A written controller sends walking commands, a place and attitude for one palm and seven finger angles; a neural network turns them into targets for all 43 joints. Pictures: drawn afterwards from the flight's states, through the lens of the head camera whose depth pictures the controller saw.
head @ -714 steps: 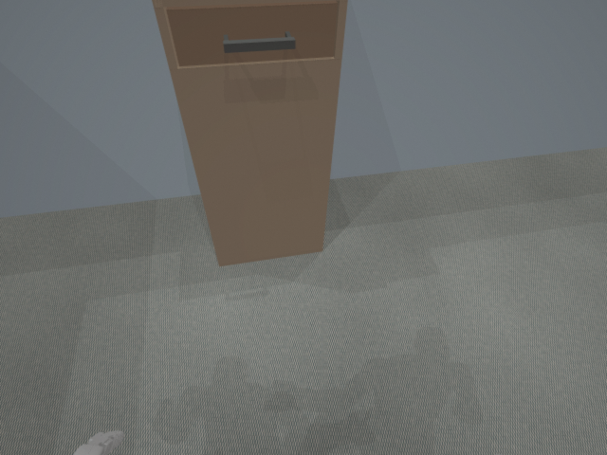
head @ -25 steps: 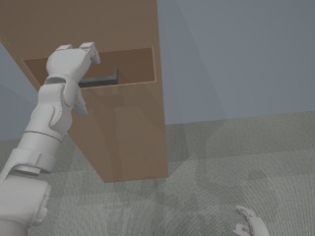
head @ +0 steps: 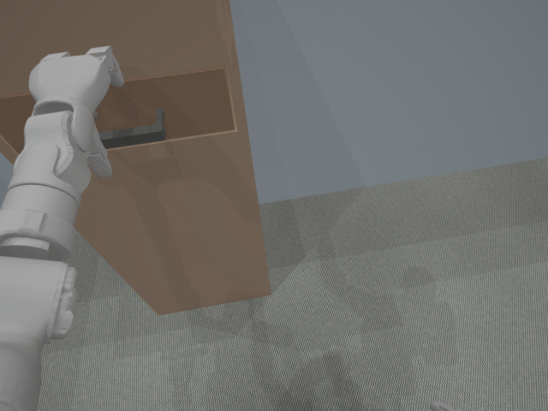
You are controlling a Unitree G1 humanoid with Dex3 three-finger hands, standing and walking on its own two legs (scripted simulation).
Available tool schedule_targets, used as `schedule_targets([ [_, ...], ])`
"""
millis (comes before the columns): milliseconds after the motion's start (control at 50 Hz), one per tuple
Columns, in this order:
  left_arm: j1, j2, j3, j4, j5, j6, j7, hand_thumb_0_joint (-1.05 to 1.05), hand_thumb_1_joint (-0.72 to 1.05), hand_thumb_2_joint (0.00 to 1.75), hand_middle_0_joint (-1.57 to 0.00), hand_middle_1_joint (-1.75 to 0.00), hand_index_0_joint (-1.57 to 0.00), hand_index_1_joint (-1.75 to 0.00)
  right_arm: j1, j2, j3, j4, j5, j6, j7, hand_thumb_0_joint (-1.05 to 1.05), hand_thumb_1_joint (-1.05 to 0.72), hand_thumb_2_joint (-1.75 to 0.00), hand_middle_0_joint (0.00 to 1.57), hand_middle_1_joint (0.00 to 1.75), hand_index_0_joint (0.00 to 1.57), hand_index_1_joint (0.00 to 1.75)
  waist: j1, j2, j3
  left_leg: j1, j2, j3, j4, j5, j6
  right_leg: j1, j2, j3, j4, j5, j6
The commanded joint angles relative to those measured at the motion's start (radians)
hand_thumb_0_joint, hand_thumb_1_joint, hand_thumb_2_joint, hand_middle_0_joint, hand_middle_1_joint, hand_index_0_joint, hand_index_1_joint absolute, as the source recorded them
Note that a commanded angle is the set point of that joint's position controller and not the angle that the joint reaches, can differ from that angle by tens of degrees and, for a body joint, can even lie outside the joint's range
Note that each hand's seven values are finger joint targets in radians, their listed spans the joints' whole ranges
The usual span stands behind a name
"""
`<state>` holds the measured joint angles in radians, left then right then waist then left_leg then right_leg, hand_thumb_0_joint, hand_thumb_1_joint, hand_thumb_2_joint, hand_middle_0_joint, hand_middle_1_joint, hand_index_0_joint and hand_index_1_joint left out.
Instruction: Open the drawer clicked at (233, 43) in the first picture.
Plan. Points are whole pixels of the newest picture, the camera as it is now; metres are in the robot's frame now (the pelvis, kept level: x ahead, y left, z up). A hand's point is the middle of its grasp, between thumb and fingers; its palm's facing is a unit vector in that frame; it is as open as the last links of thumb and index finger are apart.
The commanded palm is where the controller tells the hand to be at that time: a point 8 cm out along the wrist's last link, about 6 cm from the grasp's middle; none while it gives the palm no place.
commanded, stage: move the hooked fingers above the handle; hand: left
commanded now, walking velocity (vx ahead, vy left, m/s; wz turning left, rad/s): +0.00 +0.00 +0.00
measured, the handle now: (114, 130) +0.53 +0.27 +0.12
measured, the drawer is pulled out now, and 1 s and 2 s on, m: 0.00 0.00 0.00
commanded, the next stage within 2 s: none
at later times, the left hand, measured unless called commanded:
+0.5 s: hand (70, 106) +0.48 +0.28 +0.20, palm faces +0.11 +0.04 -0.99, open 13.7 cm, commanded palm +0.44 +0.26 +0.23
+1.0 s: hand (86, 110) +0.48 +0.26 +0.20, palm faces +0.03 +0.06 -1.00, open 13.6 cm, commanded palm +0.45 +0.26 +0.23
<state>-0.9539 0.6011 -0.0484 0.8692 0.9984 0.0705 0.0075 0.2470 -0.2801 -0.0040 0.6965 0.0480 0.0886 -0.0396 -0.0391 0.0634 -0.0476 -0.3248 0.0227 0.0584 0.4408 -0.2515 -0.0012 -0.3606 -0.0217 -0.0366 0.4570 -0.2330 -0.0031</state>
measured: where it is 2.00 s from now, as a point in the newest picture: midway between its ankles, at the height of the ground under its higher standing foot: outside the picture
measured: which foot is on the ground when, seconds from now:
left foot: down 0.00-1.00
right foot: down 0.00-1.00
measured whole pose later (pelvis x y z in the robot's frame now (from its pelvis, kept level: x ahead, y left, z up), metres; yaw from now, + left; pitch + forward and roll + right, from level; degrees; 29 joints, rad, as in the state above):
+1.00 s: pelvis +0.00 +0.01 +0.00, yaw +0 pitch +9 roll +0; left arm -1.03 0.57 -0.14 0.94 1.00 0.21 -0.02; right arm 0.27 -0.28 0.00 0.72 0.06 0.13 -0.03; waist -0.03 0.08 -0.08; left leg -0.35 0.01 0.06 0.45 -0.26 0.02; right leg -0.38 -0.03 -0.03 0.46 -0.23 0.01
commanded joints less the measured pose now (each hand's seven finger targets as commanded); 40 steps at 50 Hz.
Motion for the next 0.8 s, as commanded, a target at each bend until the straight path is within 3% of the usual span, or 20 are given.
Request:
schedule_targets([
  [0,-0.351,0.18,0.001,-0.108,-0.003,0.051,-0.039,0.0,-0.5,0.3,-0.3,-1.2,-0.3,-1.2,0.003,-0.141,-0.051,-0.118,0.008,-0.015,-0.006,0.0,-0.9,-0.9,0.2,0.3,0.2,0.3,0.006,-0.11,-0.402,0.09,-0.034,0.003,0.001,0.401,0.044,0.269,0.02,0.011,0.0,0.408,-0.019],
  [40,-0.341,0.122,-0.058,-0.194,-0.03,0.038,-0.091,0.0,-0.5,0.3,-0.3,-1.2,-0.3,-1.2,-0.004,-0.147,-0.056,-0.133,0.013,-0.009,-0.011,0.0,-0.9,-0.9,0.2,0.3,0.2,0.3,-0.008,-0.115,-0.371,0.12,-0.037,-0.003,-0.003,0.355,0.053,0.223,0.023,0.013,-0.016,0.373,-0.013],
  [100,-0.398,0.104,-0.072,-0.34,-0.066,-0.03,-0.131,0.0,-0.5,0.3,-0.3,-1.2,-0.3,-1.2,0.001,-0.143,-0.061,-0.136,0.012,-0.017,-0.027,0.0,-0.9,-0.9,0.2,0.3,0.2,0.3,-0.027,-0.127,-0.368,0.165,-0.043,-0.022,0.001,0.349,0.061,0.194,0.028,0.017,-0.029,0.344,-0.015],
  [120,-0.437,0.119,-0.059,-0.386,-0.074,-0.059,-0.129,0.0,-0.5,0.3,-0.3,-1.2,-0.3,-1.2,0.005,-0.139,-0.062,-0.129,0.011,-0.023,-0.03,0.0,-0.9,-0.9,0.2,0.3,0.2,0.3,-0.023,-0.086,-0.371,0.183,-0.044,-0.029,0.004,0.35,0.06,0.174,0.029,0.021,-0.028,0.329,-0.018],
  [160,-0.438,0.229,0.049,-0.372,-0.067,-0.104,-0.097,0.0,-0.5,0.3,-0.3,-1.2,-0.3,-1.2,0.022,-0.134,-0.061,-0.114,0.007,-0.023,-0.037,0.0,-0.9,-0.9,0.2,0.3,0.2,0.3,0.0,-0.056,-0.358,0.167,-0.047,-0.033,0.005,0.344,0.055,0.179,0.031,0.021,-0.023,0.311,-0.025],
  [220,-0.55,0.34,0.145,-0.354,-0.041,-0.145,-0.001,0.0,-0.5,0.3,-0.3,-1.2,-0.3,-1.2,0.038,-0.125,-0.054,-0.092,0.0,-0.031,-0.033,0.0,-0.9,-0.9,0.2,0.3,0.2,0.3,0.011,-0.008,-0.365,0.115,-0.049,-0.037,0.001,0.348,0.043,0.191,0.035,0.016,-0.013,0.288,-0.031],
  [240,-0.542,0.383,0.195,-0.336,-0.023,-0.143,0.039,0.0,-0.5,0.3,-0.3,-1.2,-0.3,-1.2,0.044,-0.119,-0.053,-0.085,-0.003,-0.035,-0.029,0.0,-0.9,-0.9,0.2,0.3,0.2,0.3,0.03,0.015,-0.392,0.109,-0.048,-0.04,0.004,0.389,0.038,0.205,0.038,0.01,0.005,0.304,-0.038],
  [320,-0.546,0.425,0.237,-0.278,0.021,-0.062,0.158,0.0,-0.5,0.3,-0.3,-1.2,-0.3,-1.2,0.013,-0.107,-0.049,-0.077,-0.013,-0.047,-0.001,0.0,-0.9,-0.9,0.2,0.3,0.2,0.3,0.068,0.078,-0.512,0.121,-0.043,-0.021,0.018,0.518,0.015,0.283,0.035,0.008,0.034,0.402,-0.04],
  [380,-0.447,0.333,0.149,-0.118,0.025,0.063,0.131,0.0,-0.5,0.3,-0.3,-1.2,-0.3,-1.2,-0.005,-0.124,-0.045,-0.073,-0.009,-0.035,0.012,0.0,-0.9,-0.9,0.2,0.3,0.2,0.3,0.057,0.005,-0.459,0.089,-0.035,0.002,0.002,0.48,0.015,0.28,0.032,-0.001,0.026,0.415,-0.03],
  [420,-0.343,0.266,0.074,-0.021,0.018,0.14,0.056,0.0,-0.5,0.3,-0.3,-1.2,-0.3,-1.2,-0.019,-0.147,-0.046,-0.086,0.003,-0.013,0.009,0.0,-0.9,-0.9,0.2,0.3,0.2,0.3,0.038,-0.091,-0.415,0.068,-0.031,0.015,-0.011,0.432,0.026,0.279,0.024,0.0,0.013,0.412,-0.019],
  [460,-0.298,0.133,-0.053,-0.058,-0.005,0.185,-0.041,0.0,-0.5,0.3,-0.3,-1.2,-0.3,-1.2,-0.03,-0.158,-0.049,-0.12,0.021,0.001,0.004,0.0,-0.9,-0.9,0.2,0.3,0.2,0.3,0.003,-0.143,-0.359,0.093,-0.029,0.009,-0.014,0.391,0.042,0.226,0.025,-0.005,-0.009,0.388,-0.012],
  [500,-0.336,0.023,-0.154,-0.165,-0.029,0.163,-0.126,0.0,-0.5,0.3,-0.3,-1.2,-0.3,-1.2,-0.043,-0.158,-0.052,-0.142,0.027,0.005,-0.009,0.0,-0.9,-0.9,0.2,0.3,0.2,0.3,-0.035,-0.177,-0.319,0.149,-0.033,-0.005,-0.011,0.368,0.055,0.169,0.03,-0.008,-0.034,0.349,-0.013],
  [540,-0.407,0.033,-0.158,-0.238,-0.047,0.106,-0.183,0.0,-0.5,0.3,-0.3,-1.2,-0.3,-1.2,-0.042,-0.157,-0.05,-0.138,0.025,0.0,-0.026,0.0,-0.9,-0.9,0.2,0.3,0.2,0.3,-0.059,-0.16,-0.274,0.179,-0.04,-0.024,-0.007,0.311,0.061,0.102,0.031,-0.001,-0.043,0.286,-0.012],
  [580,-0.488,0.082,-0.117,-0.293,-0.063,0.009,-0.206,0.0,-0.5,0.3,-0.3,-1.2,-0.3,-1.2,-0.026,-0.148,-0.045,-0.128,0.019,-0.016,-0.043,0.0,-0.9,-0.9,0.2,0.3,0.2,0.3,-0.059,-0.143,-0.275,0.18,-0.048,-0.038,0.0,0.27,0.063,0.095,0.027,0.008,-0.041,0.245,-0.014],
  [660,-0.65,0.21,0.011,-0.442,-0.053,-0.166,-0.106,0.0,-0.5,0.3,-0.3,-1.2,-0.3,-1.2,0.029,-0.115,-0.047,-0.114,0.0,-0.043,-0.053,0.0,-0.9,-0.9,0.2,0.3,0.2,0.3,-0.022,0.042,-0.396,0.231,-0.052,-0.059,0.027,0.361,0.044,0.099,0.033,0.014,-0.005,0.246,-0.036],
  [680,-0.659,0.288,0.09,-0.44,-0.036,-0.187,-0.056,0.0,-0.5,0.3,-0.3,-1.2,-0.3,-1.2,0.043,-0.113,-0.053,-0.104,-0.009,-0.046,-0.049,0.0,-0.9,-0.9,0.2,0.3,0.2,0.3,-0.003,0.075,-0.43,0.23,-0.047,-0.065,0.036,0.426,0.031,0.107,0.038,0.009,0.01,0.27,-0.041],
  [700,-0.647,0.359,0.152,-0.422,-0.029,-0.188,-0.003,0.0,-0.5,0.3,-0.3,-1.2,-0.3,-1.2,0.046,-0.117,-0.05,-0.102,-0.017,-0.047,-0.042,0.0,-0.9,-0.9,0.2,0.3,0.2,0.3,0.022,0.083,-0.462,0.204,-0.048,-0.062,0.04,0.45,0.024,0.146,0.041,0.009,0.018,0.283,-0.043],
  [740,-0.587,0.326,0.162,-0.291,-0.013,-0.14,0.079,0.0,-0.5,0.3,-0.3,-1.2,-0.3,-1.2,0.044,-0.098,-0.044,-0.085,-0.016,-0.051,-0.027,0.0,-0.9,-0.9,0.2,0.3,0.2,0.3,0.031,0.056,-0.442,0.15,-0.044,-0.054,0.04,0.475,0.016,0.159,0.041,-0.004,0.03,0.306,-0.041],
  [760,-0.55,0.346,0.192,-0.227,-0.017,-0.103,0.114,0.0,-0.5,0.3,-0.3,-1.2,-0.3,-1.2,0.036,-0.103,-0.042,-0.073,-0.015,-0.048,-0.017,0.0,-0.9,-0.9,0.2,0.3,0.2,0.3,0.044,0.039,-0.425,0.113,-0.042,-0.045,0.032,0.465,0.008,0.176,0.04,-0.009,0.031,0.313,-0.04],
  [780,-0.54,0.319,0.16,-0.178,-0.013,-0.058,0.134,0.0,-0.5,0.3,-0.3,-1.2,-0.3,-1.2,0.021,-0.108,-0.037,-0.068,-0.014,-0.043,-0.009,0.0,-0.9,-0.9,0.2,0.3,0.2,0.3,0.045,0.033,-0.413,0.093,-0.04,-0.035,0.022,0.46,0.002,0.185,0.039,-0.011,0.031,0.324,-0.038],
])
